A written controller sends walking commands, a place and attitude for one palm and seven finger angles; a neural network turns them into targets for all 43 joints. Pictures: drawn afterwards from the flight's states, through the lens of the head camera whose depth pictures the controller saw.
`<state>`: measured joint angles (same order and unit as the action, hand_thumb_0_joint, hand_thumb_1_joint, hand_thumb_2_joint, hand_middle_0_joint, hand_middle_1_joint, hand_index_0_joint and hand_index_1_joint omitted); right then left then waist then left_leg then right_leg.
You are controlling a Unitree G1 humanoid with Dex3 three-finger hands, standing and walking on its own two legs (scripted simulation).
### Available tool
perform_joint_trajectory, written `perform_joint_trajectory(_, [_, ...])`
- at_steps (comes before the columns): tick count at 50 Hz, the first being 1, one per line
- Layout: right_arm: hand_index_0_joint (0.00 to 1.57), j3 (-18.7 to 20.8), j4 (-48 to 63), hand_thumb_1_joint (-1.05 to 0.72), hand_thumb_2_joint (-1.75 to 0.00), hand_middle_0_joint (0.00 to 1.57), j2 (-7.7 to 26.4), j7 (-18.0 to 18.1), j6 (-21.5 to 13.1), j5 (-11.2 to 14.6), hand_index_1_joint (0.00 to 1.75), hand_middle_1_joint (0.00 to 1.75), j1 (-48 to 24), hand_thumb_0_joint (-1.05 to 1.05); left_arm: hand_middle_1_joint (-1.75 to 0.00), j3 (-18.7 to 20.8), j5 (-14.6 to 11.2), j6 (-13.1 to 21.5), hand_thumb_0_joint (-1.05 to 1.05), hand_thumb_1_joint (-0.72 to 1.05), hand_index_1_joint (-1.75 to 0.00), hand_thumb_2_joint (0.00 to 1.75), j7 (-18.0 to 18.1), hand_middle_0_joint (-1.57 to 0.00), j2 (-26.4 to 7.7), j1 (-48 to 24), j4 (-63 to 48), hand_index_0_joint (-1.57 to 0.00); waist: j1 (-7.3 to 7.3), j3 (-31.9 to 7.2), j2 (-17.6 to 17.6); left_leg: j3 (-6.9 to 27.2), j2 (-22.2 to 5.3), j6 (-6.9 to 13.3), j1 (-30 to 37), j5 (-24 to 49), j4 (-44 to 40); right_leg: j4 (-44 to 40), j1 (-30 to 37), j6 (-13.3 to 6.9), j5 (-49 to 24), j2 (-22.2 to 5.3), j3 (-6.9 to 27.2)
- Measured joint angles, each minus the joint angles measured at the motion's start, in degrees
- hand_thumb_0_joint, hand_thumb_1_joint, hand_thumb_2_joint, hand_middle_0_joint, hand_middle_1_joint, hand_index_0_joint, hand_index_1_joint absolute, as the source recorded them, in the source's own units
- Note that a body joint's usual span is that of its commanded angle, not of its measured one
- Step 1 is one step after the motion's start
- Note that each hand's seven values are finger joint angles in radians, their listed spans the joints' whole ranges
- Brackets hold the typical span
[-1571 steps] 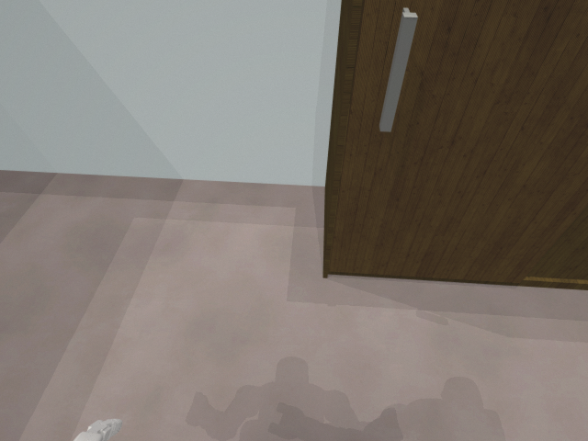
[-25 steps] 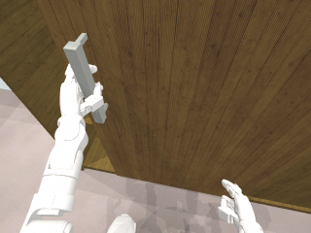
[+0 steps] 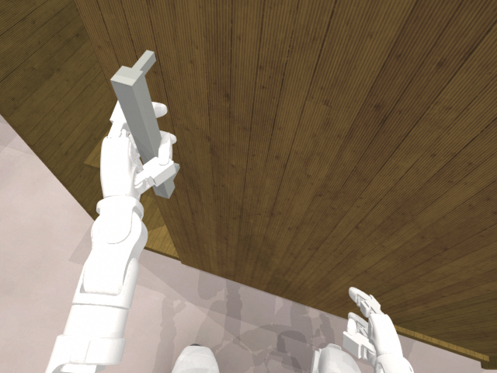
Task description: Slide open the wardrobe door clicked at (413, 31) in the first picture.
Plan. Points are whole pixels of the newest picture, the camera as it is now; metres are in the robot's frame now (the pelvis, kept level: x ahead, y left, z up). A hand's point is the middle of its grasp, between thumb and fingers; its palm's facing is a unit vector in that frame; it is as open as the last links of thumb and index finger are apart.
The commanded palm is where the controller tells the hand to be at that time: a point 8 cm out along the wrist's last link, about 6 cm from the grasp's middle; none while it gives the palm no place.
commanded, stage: step sideways, sliding the door along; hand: left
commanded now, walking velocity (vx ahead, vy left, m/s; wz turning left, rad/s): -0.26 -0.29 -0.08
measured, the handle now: (157, 136) +0.39 +0.24 +0.10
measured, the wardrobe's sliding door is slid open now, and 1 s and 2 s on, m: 0.28 0.42 0.46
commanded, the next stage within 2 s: stop walking and hold the door there in 1.38 s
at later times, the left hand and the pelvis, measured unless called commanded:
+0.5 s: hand (208, 171) +0.34 +0.15 +0.11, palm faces +0.35 -0.94 +0.01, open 6.7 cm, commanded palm +0.30 +0.12 +0.09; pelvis +0.02 -0.06 +0.01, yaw -2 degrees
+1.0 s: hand (258, 186) +0.34 +0.08 +0.11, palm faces +0.45 -0.89 -0.11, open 7.0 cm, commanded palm +0.29 +0.05 +0.09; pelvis +0.00 -0.15 -0.01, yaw -4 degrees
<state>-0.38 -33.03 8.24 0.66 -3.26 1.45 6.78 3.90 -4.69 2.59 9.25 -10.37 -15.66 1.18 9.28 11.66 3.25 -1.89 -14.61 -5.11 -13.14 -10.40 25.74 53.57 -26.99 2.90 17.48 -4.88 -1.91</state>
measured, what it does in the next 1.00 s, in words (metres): steps to the right: right foot, then left foot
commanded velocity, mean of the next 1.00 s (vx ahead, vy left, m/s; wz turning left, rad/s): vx -0.20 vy -0.29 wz -0.07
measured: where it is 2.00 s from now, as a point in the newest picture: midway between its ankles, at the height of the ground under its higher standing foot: outside the picture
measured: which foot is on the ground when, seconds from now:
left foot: down 0.00-0.12, up 0.14-0.30, down 0.32-0.92, up 0.94-1.00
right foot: up 0.00-0.10, down 0.12-0.30, up 0.32-0.88, down 0.90-1.00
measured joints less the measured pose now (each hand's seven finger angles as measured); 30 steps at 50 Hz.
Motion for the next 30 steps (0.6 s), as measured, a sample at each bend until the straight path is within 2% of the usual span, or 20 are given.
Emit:
perform_joint_trajectory(3, [0.2, -0.09, 0.86, -0.9, -0.9, 0.2, 0.07, -0.16, -1.24, 0.09, 0.3, 0.3, -0.25, 0.01, -1.4, 1.59, -0.57, 0.37, 0.02, 0.67, -1.34, 0.84, 0.28, -0.39, -1.19, 0.96, 0.22, -0.22, 0.7, -0.88, 0.33, 0.66, -1.2, -2.01, -0.11, -0.78, 0.79, -9.46, 5.7, -0.04, 1.49, 1.77, -1.4])
perform_joint_trajectory(5, [0.2, -0.08, 1.28, -0.9, -0.9, 0.2, 0.16, -0.38, -2.18, 0.3, 0.3, 0.3, -0.63, 0.01, -1.41, 3.34, -0.75, 0.31, 0.01, 0.65, -1.35, 0.85, 0.54, -0.41, -2.38, 1.37, 0.12, -0.21, 0.86, -1.33, -0.25, 1.08, -1.31, -3.39, -1.04, -2.54, 3.64, -17.67, 10.41, -0.15, -3.29, 3.06, -2.13])
perform_joint_trajectory(6, [0.2, -0.15, 1.4, -0.9, -0.9, 0.2, 0.11, -0.46, -2.66, 0.53, 0.3, 0.3, -0.79, 0.01, -1.41, 4.43, -0.67, 0.12, 0.0, 0.64, -1.35, 0.85, 0.75, -0.41, -3.24, 1.67, -0.19, -0.19, 0.82, -1.8, -1.44, 0.93, -0.64, -3.72, -1.93, -3.88, 5.91, -21.93, 12.7, -0.53, -7.68, 2.77, -2.2])
perform_joint_trajectory(7, [0.2, -0.16, 1.04, -0.9, -0.9, 0.2, 0.76, -0.45, -3.0, 0.71, 0.3, 0.3, -1.59, 0.01, -1.41, 5.85, -0.33, 0.32, 0.0, 0.63, -1.36, 0.85, 1.18, -0.42, -3.28, 2.37, -0.52, -0.18, 0.37, -2.28, -1.22, 1.21, -0.72, -2.11, -3.7, -5.8, 9.3, -22.64, 13.15, -0.81, -4.93, 2.8, -2.49])
perform_joint_trajectory(8, [0.2, 0.09, 0.14, -0.9, -0.9, 0.2, 1.81, -0.14, -3.27, 0.68, 0.3, 0.3, -2.86, 0.01, -1.41, 7.18, -0.05, 0.63, -0.01, 0.62, -1.37, 0.85, 1.62, -0.42, -2.74, 3.45, -1.04, -0.17, -0.41, -2.47, -0.25, 2.5, -0.01, 0.1, -5.97, -11.22, 14.39, -21.33, 12.32, -0.92, -2.27, 3.07, -2.69])
perform_joint_trajectory(9, [0.2, 0.57, -0.84, -0.9, -0.9, 0.2, 2.83, 0.34, -3.58, 0.5, 0.3, 0.3, -3.93, 0.01, -1.41, 8.05, 0.17, 0.88, -0.02, 0.62, -1.37, 0.85, 2.01, -0.43, -2.17, 4.64, -1.69, -0.16, -1.03, -2.56, 0.23, 3.37, 2.08, 2.01, -8.34, -17.05, 20.46, -20.45, 11.43, -0.94, -0.87, 2.87, -2.47])
perform_joint_trajectory(11, [0.2, 1.74, -2.15, -0.9, -0.9, 0.2, 4.45, 1.28, -3.98, 0.49, 0.3, 0.3, -5.02, 0.01, -1.41, 8.58, -0.02, 1.02, -0.02, 0.62, -1.38, 0.83, 2.5, -0.44, -1.37, 7.21, -3.82, -0.16, -1.49, -2.53, -0.27, 1.93, 7.14, 2.64, -11.65, -24.83, 29.78, -20.7, 10.21, -0.54, -1.35, 1.81, -0.98])
perform_joint_trajectory(12, [0.2, 2.17, -2.55, -0.9, -0.9, 0.2, 5.01, 1.79, -4.05, 0.56, 0.3, 0.3, -5.16, 0.01, -1.41, 8.51, -0.2, 1.19, -0.02, 0.63, -1.38, 0.83, 2.69, -0.44, -1.01, 8.33, -5.09, -0.16, -1.8, -2.15, -0.9, 0.24, 9.08, 2.6, -11.96, -25.95, 30.22, -21.06, 10.0, -0.92, -2.5, 1.39, -0.33])
perform_joint_trajectory(13, [0.2, 2.41, -2.79, -0.91, -0.9, 0.2, 5.51, 2.22, -3.96, 0.62, 0.3, 0.3, -5.04, 0.01, -1.41, 8.3, -0.3, 1.58, -0.02, 0.64, -1.39, 0.82, 2.81, -0.44, -0.55, 9.31, -6.31, -0.16, -2.35, -1.73, -1.4, -1.53, 10.45, 2.39, -11.33, -24.51, 27.09, -21.06, 9.83, -1.71, -3.81, 1.16, -0.09])
perform_joint_trajectory(14, [0.2, 2.55, -2.81, -0.91, -0.9, 0.2, 6.01, 2.53, -3.69, 0.62, 0.3, 0.3, -4.68, 0.01, -1.41, 7.97, -0.34, 2.15, -0.01, 0.65, -1.39, 0.82, 2.78, -0.44, -0.01, 10.21, -7.49, -0.17, -3.04, -1.38, -1.6, -3.27, 11.23, 1.99, -9.64, -19.27, 20.69, -20.17, 9.4, -2.25, -5.29, 1.21, -0.22])
perform_joint_trajectory(15, [0.2, 2.71, -2.49, -0.91, -0.9, 0.2, 6.58, 2.72, -3.28, 0.51, 0.3, 0.3, -4.1, 0.01, -1.41, 7.54, -0.49, 2.77, 0.0, 0.65, -1.39, 0.82, 2.63, -0.45, 0.45, 11.07, -8.72, -0.18, -3.67, -1.11, -1.17, -4.89, 11.08, 1.9, -6.97, -8.39, 12.83, -17.39, 8.25, -2.31, -6.86, 1.78, -0.65])
perform_joint_trajectory(16, [0.2, 3.22, -1.87, -0.91, -0.9, 0.2, 7.18, 2.7, -2.95, 0.29, 0.3, 0.3, -3.16, 0.01, -1.41, 6.81, -0.73, 3.19, 0.01, 0.66, -1.39, 0.82, 2.43, -0.45, 0.85, 11.63, -9.85, -0.18, -4.1, -1.13, 0.25, -5.02, 9.66, 4.15, -4.88, 1.29, 8.39, -11.35, 6.27, -1.65, -3.98, 3.37, -1.09])
perform_joint_trajectory(17, [0.19, 3.93, -1.9, -0.91, -0.9, 0.2, 6.91, 2.48, -2.62, 0.12, 0.3, 0.3, -2.53, 0.01, -1.41, 5.97, -0.49, 3.6, 0.02, 0.67, -1.39, 0.82, 2.27, -0.45, 0.79, 11.33, -10.18, -0.17, -4.2, -0.49, 0.21, -4.76, 9.03, 6.12, -4.06, 0.23, 8.42, -4.13, 4.21, -1.3, 2.52, 4.28, -0.26])
perform_joint_trajectory(18, [0.19, 4.23, -2.32, -0.91, -0.9, 0.19, 6.27, 1.84, -2.14, 0.15, 0.3, 0.3, -2.07, 0.01, -1.41, 5.21, 0.09, 3.88, 0.02, 0.67, -1.38, 0.82, 2.18, -0.45, 0.66, 10.91, -10.18, -0.17, -3.87, 0.11, -0.63, -4.7, 8.73, 7.27, -3.3, -2.69, 8.87, 2.5, 2.23, -1.28, 7.13, 5.05, 1.22])
perform_joint_trajectory(19, [0.19, 4.12, -2.6, -0.91, -0.9, 0.19, 5.57, 1.07, -1.7, 0.15, 0.3, 0.3, -1.53, 0.02, -1.41, 4.69, 1.04, 3.66, 0.02, 0.68, -1.38, 0.82, 2.18, -0.45, 0.67, 10.79, -10.48, -0.16, -3.51, 0.32, -1.44, -4.59, 8.2, 7.63, -2.54, -4.83, 8.61, 7.98, 0.35, -1.25, 9.57, 5.88, 2.25])
perform_joint_trajectory(21, [0.19, 3.5, -2.43, -0.91, -0.9, 0.19, 4.35, 0.04, -1.82, -0.27, 0.3, 0.3, -0.25, 0.02, -1.41, 3.79, 2.57, 2.73, 0.02, 0.69, -1.36, 0.81, 2.22, -0.45, 0.92, 10.93, -11.3, -0.17, -3.32, 0.49, -1.98, -3.83, 6.51, 7.12, -1.07, -5.6, 6.53, 14.76, -2.36, -1.1, 11.25, 6.45, 1.93])
perform_joint_trajectory(23, [0.19, 2.79, -1.57, -0.91, -0.9, 0.19, 3.45, -0.94, -2.48, -0.54, 0.3, 0.3, 0.93, 0.02, -1.41, 2.88, 3.19, 2.07, 0.03, 0.7, -1.35, 0.8, 2.45, -0.44, 1.22, 11.23, -11.79, -0.17, -2.96, 0.41, -1.9, -3.5, 4.69, 5.76, 0.28, -3.79, 3.55, 17.73, -4.39, -0.81, 8.95, 5.71, 0.98])
perform_joint_trajectory(25, [0.19, 2.09, -0.61, -0.91, -0.9, 0.2, 2.64, -1.5, -3.03, -0.68, 0.3, 0.3, 1.69, 0.02, -1.41, 2.39, 3.47, 1.31, 0.03, 0.7, -1.35, 0.8, 2.38, -0.42, 1.39, 11.6, -12.19, -0.18, -2.57, 0.1, -1.74, -3.64, 3.16, 5.42, 1.37, -2.34, 1.11, 18.5, -5.53, -0.41, 5.97, 4.71, 0.4])
perform_joint_trajectory(30, [0.2, 0.77, 0.99, -0.9, -0.9, 0.2, 0.5, -1.48, -3.89, -0.65, 0.3, 0.3, 1.93, 0.02, -1.41, 1.81, 3.13, -0.22, 0.04, 0.72, -1.35, 0.79, 1.78, -0.39, 0.74, 11.89, -11.79, -0.2, -2.0, -0.98, -1.85, -4.1, 1.0, 4.3, 3.26, -0.18, -2.83, 14.33, -3.53, 0.49, 3.64, 3.73, -0.55])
